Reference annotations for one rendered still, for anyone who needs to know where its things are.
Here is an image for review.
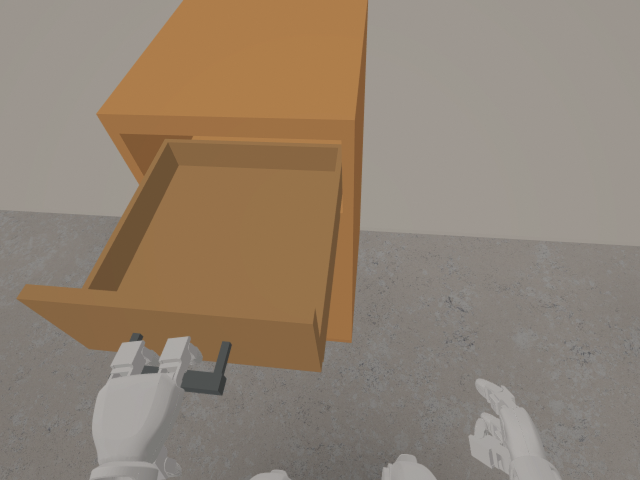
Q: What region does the left robot hand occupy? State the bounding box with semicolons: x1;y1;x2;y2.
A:
92;336;203;480

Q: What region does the handle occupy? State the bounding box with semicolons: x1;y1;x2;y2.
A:
108;333;232;396

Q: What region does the right robot hand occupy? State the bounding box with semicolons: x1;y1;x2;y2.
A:
469;378;547;475

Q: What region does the cabinet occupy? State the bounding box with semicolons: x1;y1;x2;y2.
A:
96;0;368;343

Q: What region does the drawer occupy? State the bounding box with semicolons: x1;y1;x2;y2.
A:
16;139;342;372

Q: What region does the robot right shin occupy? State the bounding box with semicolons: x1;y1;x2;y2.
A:
395;454;417;463

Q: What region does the right robot forearm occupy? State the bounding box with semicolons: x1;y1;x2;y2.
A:
509;456;562;480

